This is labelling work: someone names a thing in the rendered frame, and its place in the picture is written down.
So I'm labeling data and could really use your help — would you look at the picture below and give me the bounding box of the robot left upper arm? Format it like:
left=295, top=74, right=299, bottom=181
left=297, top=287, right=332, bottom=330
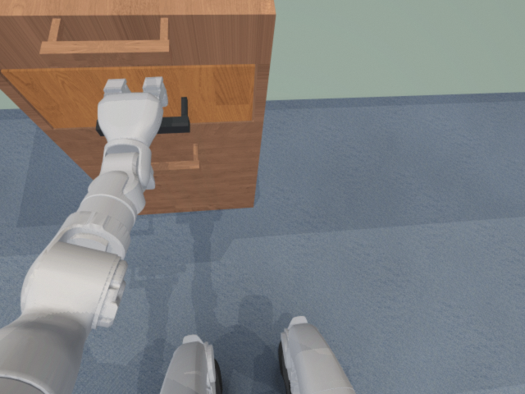
left=0, top=241, right=128, bottom=394

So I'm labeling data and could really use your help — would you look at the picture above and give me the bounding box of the robot right thigh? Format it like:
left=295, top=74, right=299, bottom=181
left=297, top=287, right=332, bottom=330
left=281, top=323, right=356, bottom=394

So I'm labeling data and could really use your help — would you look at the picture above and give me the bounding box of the cabinet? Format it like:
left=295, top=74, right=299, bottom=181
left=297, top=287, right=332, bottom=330
left=0, top=0, right=276, bottom=215

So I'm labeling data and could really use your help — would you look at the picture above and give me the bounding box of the right robot shin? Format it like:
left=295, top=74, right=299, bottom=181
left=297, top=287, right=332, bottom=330
left=287, top=316, right=318, bottom=394

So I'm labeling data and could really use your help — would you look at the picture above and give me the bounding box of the robot left hand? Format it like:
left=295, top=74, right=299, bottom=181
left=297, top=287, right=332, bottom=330
left=98, top=76, right=168, bottom=190

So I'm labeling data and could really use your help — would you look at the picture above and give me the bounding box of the robot left forearm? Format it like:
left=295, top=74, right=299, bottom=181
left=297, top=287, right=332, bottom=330
left=21, top=139, right=152, bottom=313

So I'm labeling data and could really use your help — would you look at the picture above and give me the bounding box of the drawer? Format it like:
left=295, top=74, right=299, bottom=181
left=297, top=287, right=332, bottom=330
left=1, top=64, right=255, bottom=128

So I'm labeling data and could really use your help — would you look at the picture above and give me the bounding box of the handle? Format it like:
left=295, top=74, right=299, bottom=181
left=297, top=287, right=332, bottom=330
left=151, top=160, right=200, bottom=175
left=39, top=40, right=172, bottom=66
left=96, top=97, right=190, bottom=136

